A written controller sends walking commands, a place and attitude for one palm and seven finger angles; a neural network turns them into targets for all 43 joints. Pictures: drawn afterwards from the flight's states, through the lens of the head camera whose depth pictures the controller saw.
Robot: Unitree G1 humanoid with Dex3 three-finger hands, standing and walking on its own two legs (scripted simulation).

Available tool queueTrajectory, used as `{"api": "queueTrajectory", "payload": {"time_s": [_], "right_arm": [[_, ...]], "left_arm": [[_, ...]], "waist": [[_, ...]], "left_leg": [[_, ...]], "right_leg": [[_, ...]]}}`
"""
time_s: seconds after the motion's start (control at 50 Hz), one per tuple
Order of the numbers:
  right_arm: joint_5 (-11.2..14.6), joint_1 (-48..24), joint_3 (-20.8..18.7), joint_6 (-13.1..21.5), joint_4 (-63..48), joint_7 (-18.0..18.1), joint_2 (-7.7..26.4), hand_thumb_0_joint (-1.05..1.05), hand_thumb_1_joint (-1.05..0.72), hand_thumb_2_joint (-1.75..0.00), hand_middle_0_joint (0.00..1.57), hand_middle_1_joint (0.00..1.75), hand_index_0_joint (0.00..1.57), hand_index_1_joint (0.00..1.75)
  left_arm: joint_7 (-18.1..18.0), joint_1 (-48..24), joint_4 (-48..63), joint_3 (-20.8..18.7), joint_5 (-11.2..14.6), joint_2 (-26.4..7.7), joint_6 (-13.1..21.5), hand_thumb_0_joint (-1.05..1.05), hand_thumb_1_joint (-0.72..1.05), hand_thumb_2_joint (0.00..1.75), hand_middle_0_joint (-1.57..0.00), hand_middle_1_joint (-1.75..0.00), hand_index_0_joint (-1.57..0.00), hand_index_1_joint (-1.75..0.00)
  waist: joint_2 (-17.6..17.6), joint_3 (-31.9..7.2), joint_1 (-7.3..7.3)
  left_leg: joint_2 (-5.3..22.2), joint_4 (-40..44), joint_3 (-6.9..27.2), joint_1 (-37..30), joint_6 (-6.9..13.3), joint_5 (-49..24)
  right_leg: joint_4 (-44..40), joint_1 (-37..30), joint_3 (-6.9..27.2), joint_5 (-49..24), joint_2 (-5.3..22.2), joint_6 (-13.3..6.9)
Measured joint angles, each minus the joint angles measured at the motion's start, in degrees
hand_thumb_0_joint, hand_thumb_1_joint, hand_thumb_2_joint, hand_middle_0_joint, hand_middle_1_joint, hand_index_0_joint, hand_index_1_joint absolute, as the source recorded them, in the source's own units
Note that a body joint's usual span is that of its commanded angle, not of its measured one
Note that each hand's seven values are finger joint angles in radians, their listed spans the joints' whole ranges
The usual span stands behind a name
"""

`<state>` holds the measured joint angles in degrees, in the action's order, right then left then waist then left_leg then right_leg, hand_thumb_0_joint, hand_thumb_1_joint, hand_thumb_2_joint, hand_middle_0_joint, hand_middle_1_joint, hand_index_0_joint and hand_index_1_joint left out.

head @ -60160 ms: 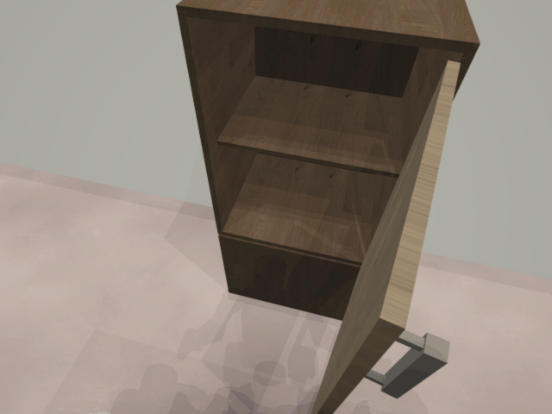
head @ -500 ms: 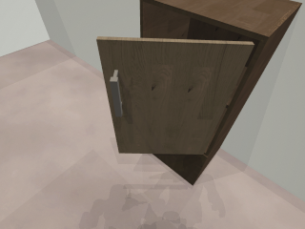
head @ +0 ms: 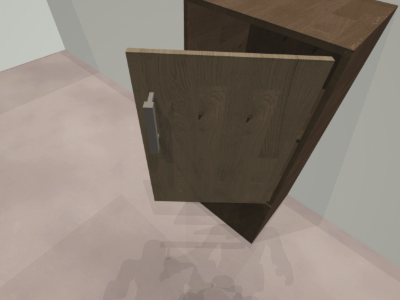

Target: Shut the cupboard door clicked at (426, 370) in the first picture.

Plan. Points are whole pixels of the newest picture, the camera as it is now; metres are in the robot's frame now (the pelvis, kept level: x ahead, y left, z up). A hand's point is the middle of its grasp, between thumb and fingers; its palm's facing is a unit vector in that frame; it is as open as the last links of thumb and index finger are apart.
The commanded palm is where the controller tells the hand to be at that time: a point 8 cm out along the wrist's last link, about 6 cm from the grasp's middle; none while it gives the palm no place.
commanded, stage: shuffle to correct the standing spot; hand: left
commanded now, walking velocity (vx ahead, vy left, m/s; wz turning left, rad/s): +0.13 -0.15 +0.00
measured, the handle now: (153, 124) +0.49 +0.15 +0.07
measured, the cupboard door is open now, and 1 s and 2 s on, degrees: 41 41 41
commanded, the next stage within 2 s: come to a stop and stand still in 0.22 s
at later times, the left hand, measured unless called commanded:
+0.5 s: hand out of the picture +0.00 +0.12 -0.19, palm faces +0.05 -0.99 -0.13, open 7.4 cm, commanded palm none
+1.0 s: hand out of the picture +0.04 +0.22 -0.18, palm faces +0.02 -0.96 -0.27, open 7.4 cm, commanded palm none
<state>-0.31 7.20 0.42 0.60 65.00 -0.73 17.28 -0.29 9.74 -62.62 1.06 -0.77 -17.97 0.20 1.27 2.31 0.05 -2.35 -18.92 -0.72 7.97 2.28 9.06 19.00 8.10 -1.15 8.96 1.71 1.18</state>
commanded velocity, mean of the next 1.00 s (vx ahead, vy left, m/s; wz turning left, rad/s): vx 0.01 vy -0.02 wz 0.03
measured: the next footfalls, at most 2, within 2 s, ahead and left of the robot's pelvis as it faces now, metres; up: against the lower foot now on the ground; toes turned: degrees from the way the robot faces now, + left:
none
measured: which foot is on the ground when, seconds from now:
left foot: down 0.00-1.00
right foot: down 0.00-1.00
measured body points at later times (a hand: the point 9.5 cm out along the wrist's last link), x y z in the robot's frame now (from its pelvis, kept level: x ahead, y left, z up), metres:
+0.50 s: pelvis +0.05 -0.03 -0.01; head +0.07 -0.02 +0.44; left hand +0.00 +0.17 -0.18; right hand +0.03 -0.24 -0.17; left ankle +0.01 +0.09 -0.75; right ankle +0.02 -0.13 -0.75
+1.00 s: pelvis +0.00 +0.02 -0.01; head +0.01 +0.01 +0.44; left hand +0.04 +0.27 -0.15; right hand +0.07 -0.21 -0.16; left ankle +0.02 +0.08 -0.75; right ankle +0.02 -0.13 -0.75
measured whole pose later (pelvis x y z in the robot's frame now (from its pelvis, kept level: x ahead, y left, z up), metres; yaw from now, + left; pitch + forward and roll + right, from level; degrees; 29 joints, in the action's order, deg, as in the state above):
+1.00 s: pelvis +0.00 +0.02 -0.01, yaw +0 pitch -1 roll +0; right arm -0.9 13.7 -0.1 0.4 54.8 0.5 11.1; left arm -1.5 15.1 -57.9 0.1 -1.4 -12.5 -0.7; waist -1.4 0.9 0.7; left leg -3.3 -28.3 -4.4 13.1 4.6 14.5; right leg 29.9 13.8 -0.4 15.3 3.5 0.5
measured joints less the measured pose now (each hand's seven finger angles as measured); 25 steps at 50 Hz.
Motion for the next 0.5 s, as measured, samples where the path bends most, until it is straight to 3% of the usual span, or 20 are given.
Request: {"api": "queueTrajectory", "payload": {"time_s": [0.1, 0.32, 0.5], "right_arm": [[-0.2, 0.5, 0.3, -0.2, 0.5, 0.5, -1.5, 0.01, -0.9, -0.89, 0.2, 0.3, 0.21, 0.3], [-0.4, 7.1, -0.3, -0.6, 1.6, 1.1, -8.8, 0.01, -0.9, -0.89, 0.2, 0.3, 0.21, 0.3], [0.4, 8.9, -0.6, -0.7, 2.7, 2.8, -10.8, 0.01, -0.9, -0.89, 0.2, 0.3, 0.21, 0.3]], "left_arm": [[-0.7, 1.4, -0.8, 0.1, 0.2, 1.1, -0.3, 0.01, 0.91, 0.9, -0.2, -0.3, -0.2, -0.3], [0.0, 8.6, -1.8, -0.3, -0.4, 6.8, -1.2, 0.01, 0.91, 0.9, -0.2, -0.3, -0.2, -0.3], [-1.8, 12.3, -2.3, -0.3, 0.6, 11.0, 0.5, 0.01, 0.91, 0.9, -0.2, -0.3, -0.2, -0.3]], "waist": [[0.2, -0.9, 0.01], [1.3, -1.6, -0.08], [0.2, -0.1, 0.19]], "left_leg": [[0.1, -0.5, -0.2, 0.0, -0.1, 0.7], [0.8, -5.8, -0.1, 0.6, -0.9, 6.0], [3.2, -9.2, 1.4, 1.0, -2.8, 9.4]], "right_leg": [[0.5, 0.1, 0.2, 0.6, -0.1, 0.1], [7.9, 1.7, 0.1, 6.9, -0.7, -1.1], [7.3, 0.0, -1.5, 8.4, -3.1, -2.5]]}}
